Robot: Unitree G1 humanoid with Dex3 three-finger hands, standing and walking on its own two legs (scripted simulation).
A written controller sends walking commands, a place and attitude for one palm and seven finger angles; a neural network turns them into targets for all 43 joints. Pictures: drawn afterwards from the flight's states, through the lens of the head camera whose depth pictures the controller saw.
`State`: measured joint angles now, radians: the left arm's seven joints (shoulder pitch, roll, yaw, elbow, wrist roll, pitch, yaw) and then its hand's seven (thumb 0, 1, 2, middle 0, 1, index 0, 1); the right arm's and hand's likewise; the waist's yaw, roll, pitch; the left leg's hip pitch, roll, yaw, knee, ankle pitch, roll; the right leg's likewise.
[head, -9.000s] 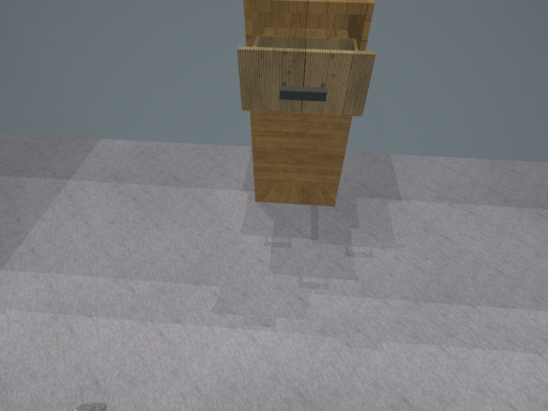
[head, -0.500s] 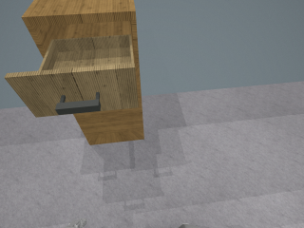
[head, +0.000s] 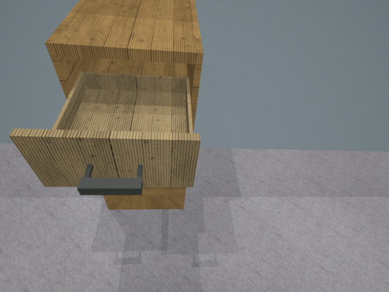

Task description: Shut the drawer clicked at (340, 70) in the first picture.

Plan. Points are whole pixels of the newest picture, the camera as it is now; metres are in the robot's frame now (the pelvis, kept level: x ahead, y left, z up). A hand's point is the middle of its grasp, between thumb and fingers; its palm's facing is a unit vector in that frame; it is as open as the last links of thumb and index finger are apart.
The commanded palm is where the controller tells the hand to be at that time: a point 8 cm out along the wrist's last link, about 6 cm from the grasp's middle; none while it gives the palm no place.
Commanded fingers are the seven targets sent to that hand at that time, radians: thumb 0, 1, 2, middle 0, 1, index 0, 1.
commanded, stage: come to a stop and stand still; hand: left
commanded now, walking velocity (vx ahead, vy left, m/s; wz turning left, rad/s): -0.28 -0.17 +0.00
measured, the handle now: (113, 177) +0.32 +0.21 +0.03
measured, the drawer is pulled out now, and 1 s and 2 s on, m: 0.30 0.30 0.30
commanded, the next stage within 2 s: look again from close up in 1.04 s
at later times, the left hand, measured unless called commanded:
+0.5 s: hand out of the picture +0.08 +0.12 -0.16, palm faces +0.05 -0.96 -0.27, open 7.3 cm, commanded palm none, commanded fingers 0.00 0.90 0.90 -0.20 -0.30 -0.20 -0.30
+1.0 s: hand out of the picture -0.04 +0.16 -0.17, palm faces +0.10 -0.98 -0.17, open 7.4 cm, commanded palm none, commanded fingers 0.00 0.90 0.90 -0.20 -0.30 -0.20 -0.30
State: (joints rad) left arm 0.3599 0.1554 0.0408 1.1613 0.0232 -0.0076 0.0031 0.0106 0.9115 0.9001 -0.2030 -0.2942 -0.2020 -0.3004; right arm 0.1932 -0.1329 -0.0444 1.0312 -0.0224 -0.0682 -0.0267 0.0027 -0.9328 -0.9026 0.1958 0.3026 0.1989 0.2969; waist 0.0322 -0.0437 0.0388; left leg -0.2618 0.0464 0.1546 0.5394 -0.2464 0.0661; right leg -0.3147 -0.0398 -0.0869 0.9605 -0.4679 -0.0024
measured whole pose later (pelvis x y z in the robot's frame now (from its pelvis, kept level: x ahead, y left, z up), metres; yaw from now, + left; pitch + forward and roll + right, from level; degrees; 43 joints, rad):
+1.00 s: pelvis -0.02 -0.03 +0.01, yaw +2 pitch +0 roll +0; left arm 0.31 0.19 0.06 1.11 0.03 0.03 0.00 0.01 0.91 0.90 -0.20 -0.29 -0.20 -0.30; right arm 0.34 -0.11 -0.02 1.09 -0.02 -0.01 -0.03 0.01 -0.91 -0.90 0.19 0.30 0.20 0.30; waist 0.02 -0.04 -0.02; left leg -0.09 0.01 0.02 0.34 -0.25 0.01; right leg -0.41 -0.03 -0.03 0.81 -0.32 0.02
